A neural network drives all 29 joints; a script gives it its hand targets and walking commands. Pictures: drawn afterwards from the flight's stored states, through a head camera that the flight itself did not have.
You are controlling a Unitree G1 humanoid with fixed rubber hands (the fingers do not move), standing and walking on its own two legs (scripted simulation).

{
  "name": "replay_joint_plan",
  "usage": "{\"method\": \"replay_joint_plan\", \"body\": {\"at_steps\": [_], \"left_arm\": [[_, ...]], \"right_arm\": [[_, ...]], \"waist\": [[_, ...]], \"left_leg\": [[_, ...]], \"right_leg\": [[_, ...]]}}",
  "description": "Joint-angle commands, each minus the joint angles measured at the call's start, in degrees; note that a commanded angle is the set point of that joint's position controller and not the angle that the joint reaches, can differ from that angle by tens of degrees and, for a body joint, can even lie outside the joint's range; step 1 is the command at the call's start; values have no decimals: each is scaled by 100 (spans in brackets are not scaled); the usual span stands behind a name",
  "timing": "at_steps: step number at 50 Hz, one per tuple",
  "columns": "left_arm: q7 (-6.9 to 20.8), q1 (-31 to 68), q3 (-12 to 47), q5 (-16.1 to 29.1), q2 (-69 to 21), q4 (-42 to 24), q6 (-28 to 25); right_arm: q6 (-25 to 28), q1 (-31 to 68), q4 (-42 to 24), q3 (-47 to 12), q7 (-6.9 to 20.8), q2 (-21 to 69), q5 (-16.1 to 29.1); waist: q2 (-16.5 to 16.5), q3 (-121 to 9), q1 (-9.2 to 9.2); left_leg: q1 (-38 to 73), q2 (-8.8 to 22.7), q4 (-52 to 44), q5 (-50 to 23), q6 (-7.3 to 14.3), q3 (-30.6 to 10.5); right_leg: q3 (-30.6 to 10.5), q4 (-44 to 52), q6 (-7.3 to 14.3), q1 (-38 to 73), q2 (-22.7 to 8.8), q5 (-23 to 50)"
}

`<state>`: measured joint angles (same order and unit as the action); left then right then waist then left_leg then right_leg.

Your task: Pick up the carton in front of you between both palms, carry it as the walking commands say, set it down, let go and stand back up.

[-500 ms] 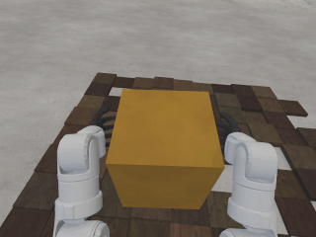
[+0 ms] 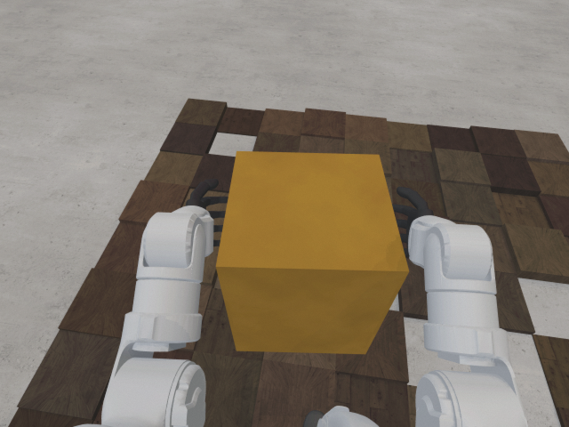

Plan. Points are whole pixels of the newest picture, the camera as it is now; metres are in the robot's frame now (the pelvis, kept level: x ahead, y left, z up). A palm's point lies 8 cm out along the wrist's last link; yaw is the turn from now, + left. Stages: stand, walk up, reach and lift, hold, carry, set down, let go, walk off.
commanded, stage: carry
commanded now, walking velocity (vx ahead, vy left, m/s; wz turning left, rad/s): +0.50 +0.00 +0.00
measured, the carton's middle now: (304, 257) +0.36 +0.00 +0.01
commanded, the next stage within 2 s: none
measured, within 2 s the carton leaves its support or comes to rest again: neither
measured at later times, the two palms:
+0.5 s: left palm (218, 54) +0.66 +0.16 +0.17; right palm (391, 80) +0.61 -0.14 +0.17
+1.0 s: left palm (202, 9) +0.94 +0.24 +0.14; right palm (329, 10) +0.97 -0.05 +0.14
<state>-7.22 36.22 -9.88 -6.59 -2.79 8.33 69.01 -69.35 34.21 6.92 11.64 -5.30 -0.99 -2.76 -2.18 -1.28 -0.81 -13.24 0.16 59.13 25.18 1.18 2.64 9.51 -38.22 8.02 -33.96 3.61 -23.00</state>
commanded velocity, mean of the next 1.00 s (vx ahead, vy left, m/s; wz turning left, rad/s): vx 0.50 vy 0.00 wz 0.00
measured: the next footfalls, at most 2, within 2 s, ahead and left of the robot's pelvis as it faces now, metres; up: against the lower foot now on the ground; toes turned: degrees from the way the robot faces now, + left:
left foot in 0.26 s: +0.28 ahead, +0.14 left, -0.03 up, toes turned -5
right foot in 0.60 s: +0.47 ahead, -0.04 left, +0.00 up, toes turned -5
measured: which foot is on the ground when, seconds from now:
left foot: up 0.00-0.24, down 0.26-0.60, up 0.62-1.00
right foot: down 0.00-0.30, up 0.32-0.58, down 0.60-1.00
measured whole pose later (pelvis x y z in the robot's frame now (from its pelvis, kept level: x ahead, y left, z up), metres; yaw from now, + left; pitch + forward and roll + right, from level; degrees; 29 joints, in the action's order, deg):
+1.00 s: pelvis +0.60 +0.06 +0.02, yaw -1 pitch +4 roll -1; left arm -7.3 38.8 -11.3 -2.6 -0.5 7.9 70.9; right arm -72.6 37.4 3.9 14.6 -5.0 2.9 -8.3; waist -0.6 -3.3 -6.9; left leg -30.8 0.5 25.9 -6.6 3.4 4.6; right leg 4.5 -33.9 1.0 -4.4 0.6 -31.6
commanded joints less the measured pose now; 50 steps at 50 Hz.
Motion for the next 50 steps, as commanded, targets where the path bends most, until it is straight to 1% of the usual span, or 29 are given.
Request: {"method": "replay_joint_plan", "body": {"at_steps": [1,2,3,7,10,12,14,15,16,17,19,20,22,23,24,26,27,29,30,31,32,33,35,37,40,44,47,48,50], "left_arm": [[1350,3852,3695,2788,-6418,-821,-364],[1375,4249,3867,2976,-6637,-1109,-425],[1405,4607,3923,3155,-6759,-1330,-467],[1499,4782,4155,3488,-6869,-1641,-550],[1526,4490,4184,3445,-6712,-1592,-573],[1520,4424,4243,3410,-6589,-1599,-574],[1480,4428,4273,3328,-6375,-1706,-531],[1468,4529,4242,3290,-6243,-1772,-478],[1454,4371,4197,3220,-6150,-1750,-392],[1409,4245,4075,3104,-5975,-1664,-327],[1309,3857,3778,2824,-5709,-1534,-140],[1266,3640,3638,2668,-5619,-1499,-51],[1195,3426,3419,2405,-5450,-1566,91],[1154,3306,3333,2266,-5333,-1468,165],[1125,3289,3370,2253,-5388,-1461,253],[1024,3343,3254,2080,-5165,-1590,358],[965,3460,3205,1976,-5072,-1712,401],[884,3716,3155,1852,-4945,-1931,470],[871,3691,3118,1808,-4845,-1999,500],[870,3706,3067,1718,-4734,-2055,496],[882,3812,3068,1727,-4666,-2083,504],[914,3782,3135,1876,-4781,-2138,556],[1043,4110,3441,2255,-5094,-2342,623],[1202,4343,3722,2623,-5411,-2401,658],[1460,4541,3956,3063,-5857,-2065,654],[1719,4599,3927,3325,-6224,-1231,393],[1800,4620,3824,3350,-6425,-766,118],[1804,4594,3796,3340,-6494,-646,47],[1793,4513,3780,3312,-6632,-394,-70]], "right_arm": [[341,4504,-809,-3773,1394,6714,2525],[404,4451,-852,-3681,1326,6725,2451],[449,4402,-920,-3600,1250,6692,2342],[583,4066,-1107,-3531,1020,6521,2001],[642,4075,-1373,-3668,929,6325,1887],[646,4159,-1552,-3774,913,6206,1873],[624,4070,-1597,-3878,938,6071,1957],[628,4013,-1643,-3904,950,5971,1990],[577,4000,-1714,-3994,964,5839,2032],[453,4058,-1787,-4096,996,5845,2165],[236,4137,-1980,-4186,1083,5901,2441],[133,4192,-2087,-4210,1125,5956,2542],[-40,4368,-2323,-4244,1197,6072,2729],[-149,4378,-2340,-4190,1225,6070,2773],[-227,4407,-2383,-4093,1237,5912,2774],[-363,4601,-2462,-4002,1281,5838,2865],[-419,4656,-2452,-3951,1313,5813,2891],[-534,4736,-2348,-3961,1379,5850,2992],[-569,4827,-2308,-3982,1400,5838,3033],[-626,5025,-2309,-3999,1427,5890,3062],[-669,5161,-2259,-3939,1446,5980,3082],[-691,5120,-2060,-3912,1432,5934,3024],[-710,4862,-1856,-3747,1359,5928,2812],[-717,4464,-1685,-3627,1261,5933,2457],[-621,4060,-1249,-3505,1095,5927,1968],[-327,3881,-725,-3298,976,5932,1518],[-108,3969,-553,-3202,990,5931,1448],[-50,4000,-502,-3172,1004,5930,1456],[58,3825,-286,-3108,1050,5934,1478]], "waist": [[821,-3619,-507],[324,-3343,-453],[268,-3279,-333],[727,-3200,-297],[1108,-3124,-308],[987,-3131,-13],[336,-3153,428],[-133,-3250,579],[-1391,-3252,558],[-1176,-3097,509],[-223,-2875,652],[-160,-2737,616],[-179,-2489,619],[-175,-2223,639],[-542,-2332,611],[-1022,-2689,633],[-991,-2696,653],[-887,-2817,376],[-778,-3134,35],[55,-3531,-371],[1654,-3494,-428],[1361,-3327,-458],[515,-2871,-421],[569,-2698,-315],[738,-2498,-332],[939,-2256,-450],[1031,-2123,-426],[991,-2176,-333],[647,-2689,238]], "left_leg": [[-2918,-163,2523,264,-16,-653],[-2983,31,2043,149,68,-644],[-2873,117,1559,6,87,-637],[-2186,5,-544,442,-146,-126],[-1232,-24,-2121,-300,-232,75],[-10,-159,-2701,-1314,-215,556],[1386,-281,-3297,-1352,-102,753],[2379,198,-3307,-970,208,-314],[2977,1515,-3733,-1577,858,-2623],[3304,1819,-3572,-2760,1176,-3045],[3178,1820,-3395,-3832,1083,-2711],[3060,1775,-3473,-4090,977,-2539],[2650,1577,-3675,-4313,754,-2187],[2278,1317,-3735,-5379,514,-1961],[2687,1372,-3386,-6643,581,-2004],[3145,1443,-3208,-6470,783,-1790],[2939,1301,-3166,-6409,782,-1588],[1532,942,-2460,-7280,478,-702],[484,818,-1838,-6608,300,-478],[-920,458,-634,-4730,55,-175],[-2812,-472,958,15,-140,-88],[-3381,-198,1768,670,4,-573],[-3642,172,1232,160,89,-659],[-3296,302,370,-154,-32,-537],[-3044,148,-739,-509,-143,-197],[-2083,-136,-2317,-2293,-24,241],[-1341,-112,-3055,-3241,227,213],[-1026,-133,-3256,-3412,293,309],[762,-148,-3711,-3821,273,621]], "right_leg": [[-3600,1214,1043,5268,-1909,2745],[-3242,1169,834,4793,-1820,2517],[-3038,1217,714,4462,-1676,2098],[-2331,1343,715,3718,-1548,1673],[-1837,1399,476,3209,-1445,1269],[-1405,1172,278,2644,-1329,952],[-637,39,53,1966,-863,1402],[-415,-596,-232,906,-614,1400],[-405,-1848,-530,-311,-79,-42],[-747,-2525,-602,-1027,-54,-817],[-844,-2446,-620,-1386,-319,-697],[-850,-2002,-636,-1321,-359,-591],[-594,-920,-703,-739,-222,-674],[-263,-935,-703,-318,-77,-470],[-291,-696,-692,-496,21,-102],[-308,-519,-587,-688,50,200],[-204,-235,-556,-429,116,291],[107,764,-317,1634,292,1083],[-160,953,-94,3164,92,1342],[-1837,1045,423,4514,-1012,1092],[-4012,1221,1248,5570,-2412,3169],[-3999,1082,1367,5725,-2415,3711],[-3174,1192,849,5264,-2105,3716],[-2702,1425,511,4743,-1848,3264],[-2268,1511,504,4402,-1703,3793],[-1402,1399,110,3857,-1225,4408],[-1165,1001,-72,3659,-1225,4117],[-1091,618,-125,3663,-1224,4289],[-659,-1054,-393,3085,-1020,4298]]}}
